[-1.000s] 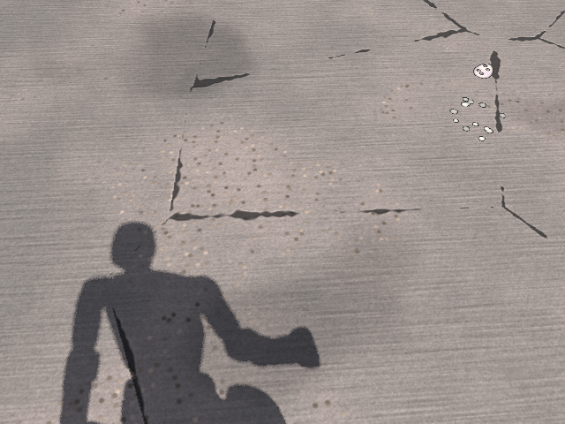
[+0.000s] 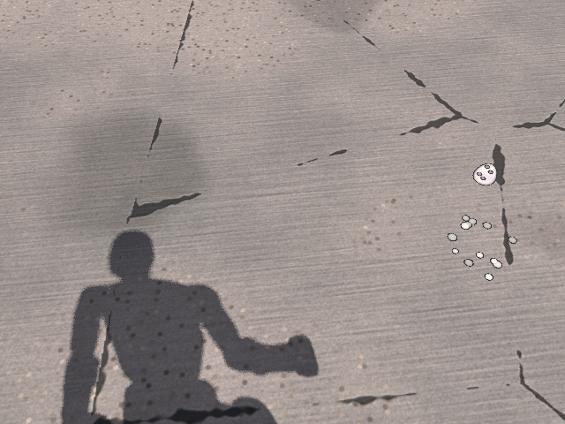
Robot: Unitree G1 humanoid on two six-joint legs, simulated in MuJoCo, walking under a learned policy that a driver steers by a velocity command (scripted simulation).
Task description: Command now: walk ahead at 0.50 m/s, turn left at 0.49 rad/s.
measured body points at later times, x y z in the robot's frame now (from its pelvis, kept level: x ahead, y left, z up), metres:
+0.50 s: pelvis +0.30 +0.01 +0.01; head +0.33 +0.02 +0.46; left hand +0.47 +0.28 -0.08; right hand +0.36 -0.26 -0.11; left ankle +0.15 +0.09 -0.72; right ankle +0.49 -0.09 -0.70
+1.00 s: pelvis +0.58 +0.04 +0.02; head +0.61 +0.04 +0.47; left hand +0.53 +0.31 -0.11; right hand +0.83 -0.15 -0.07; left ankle +0.73 +0.22 -0.68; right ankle +0.49 -0.08 -0.72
